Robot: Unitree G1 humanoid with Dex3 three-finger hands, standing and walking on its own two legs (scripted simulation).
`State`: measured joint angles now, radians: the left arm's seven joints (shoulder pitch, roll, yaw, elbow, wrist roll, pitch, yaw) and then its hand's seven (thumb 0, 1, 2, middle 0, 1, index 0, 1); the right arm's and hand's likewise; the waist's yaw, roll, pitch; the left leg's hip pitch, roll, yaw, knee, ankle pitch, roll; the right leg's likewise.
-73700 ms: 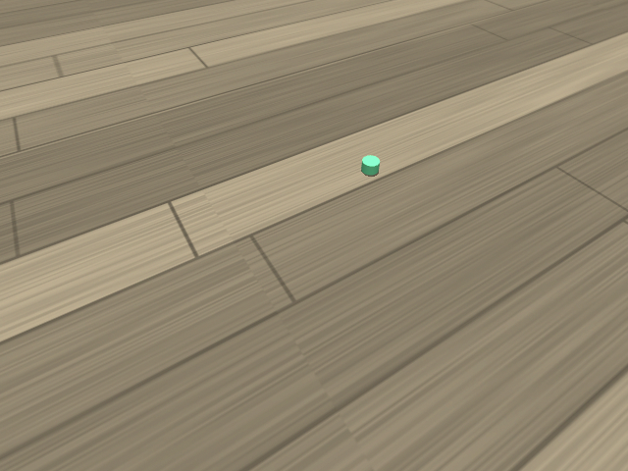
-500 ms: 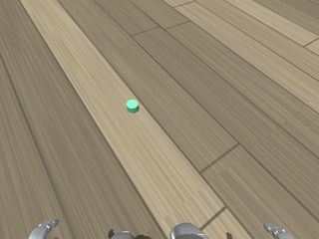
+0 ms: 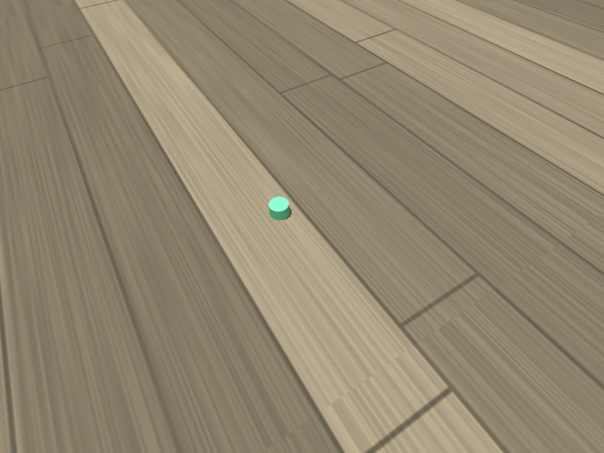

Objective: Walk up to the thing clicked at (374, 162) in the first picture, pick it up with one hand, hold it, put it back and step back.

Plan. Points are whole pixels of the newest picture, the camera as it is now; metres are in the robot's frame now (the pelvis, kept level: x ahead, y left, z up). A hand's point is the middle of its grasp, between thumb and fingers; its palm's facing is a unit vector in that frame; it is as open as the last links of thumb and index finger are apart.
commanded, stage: step back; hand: left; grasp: from above
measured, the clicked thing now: (279, 208) +1.15 +0.16 -0.73
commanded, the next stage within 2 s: stand in 0.76 s
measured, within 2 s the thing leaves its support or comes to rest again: neither
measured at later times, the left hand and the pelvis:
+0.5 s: hand out of the picture +0.10 +0.25 -0.13, palm faces +0.03 -0.92 -0.40, open 7.3 cm; pelvis +0.04 -0.02 +0.01, yaw +1 degrees
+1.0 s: hand out of the picture +0.13 +0.25 -0.14, palm faces -0.02 -0.94 -0.33, open 7.3 cm; pelvis +0.06 +0.00 +0.02, yaw +0 degrees
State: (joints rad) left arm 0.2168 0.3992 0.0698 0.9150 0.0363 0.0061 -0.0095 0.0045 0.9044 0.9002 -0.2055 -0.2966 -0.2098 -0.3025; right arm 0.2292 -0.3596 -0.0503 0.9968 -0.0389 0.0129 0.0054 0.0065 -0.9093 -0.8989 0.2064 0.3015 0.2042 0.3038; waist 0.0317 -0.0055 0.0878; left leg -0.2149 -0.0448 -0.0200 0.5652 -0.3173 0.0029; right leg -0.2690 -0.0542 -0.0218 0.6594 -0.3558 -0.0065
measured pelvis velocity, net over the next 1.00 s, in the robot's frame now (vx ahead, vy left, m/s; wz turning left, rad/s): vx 0.06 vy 0.00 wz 0.00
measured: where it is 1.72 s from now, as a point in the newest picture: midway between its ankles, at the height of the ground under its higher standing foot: outside the picture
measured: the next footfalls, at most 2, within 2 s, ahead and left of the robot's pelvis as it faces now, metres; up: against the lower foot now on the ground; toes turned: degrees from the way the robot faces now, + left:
right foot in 0.26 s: +0.08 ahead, -0.13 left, +0.00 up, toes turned -1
left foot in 0.58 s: +0.13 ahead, +0.13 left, +0.00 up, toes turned +1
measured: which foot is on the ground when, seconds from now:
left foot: down 0.00-0.28, up 0.30-0.56, down 0.58-1.00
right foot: down 0.00-0.02, up 0.04-0.24, down 0.26-1.00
